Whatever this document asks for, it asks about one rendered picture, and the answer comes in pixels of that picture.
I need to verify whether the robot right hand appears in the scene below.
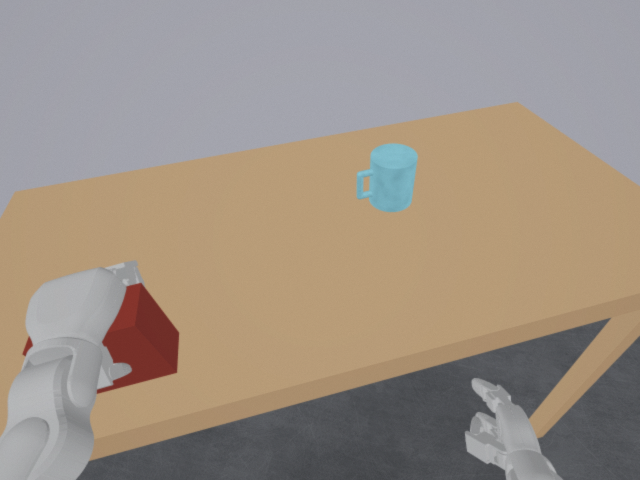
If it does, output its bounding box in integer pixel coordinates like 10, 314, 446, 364
465, 378, 542, 470

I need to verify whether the sponge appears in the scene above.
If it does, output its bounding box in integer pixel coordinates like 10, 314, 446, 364
23, 283, 179, 394

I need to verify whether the table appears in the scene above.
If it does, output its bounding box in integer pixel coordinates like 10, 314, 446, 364
0, 102, 640, 461

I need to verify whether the robot left forearm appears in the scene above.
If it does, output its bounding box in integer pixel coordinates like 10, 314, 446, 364
0, 337, 103, 480

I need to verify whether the robot left hand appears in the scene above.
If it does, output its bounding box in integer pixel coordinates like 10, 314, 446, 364
25, 260, 145, 390

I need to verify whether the robot right forearm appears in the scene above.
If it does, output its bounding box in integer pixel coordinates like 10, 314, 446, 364
505, 450, 563, 480

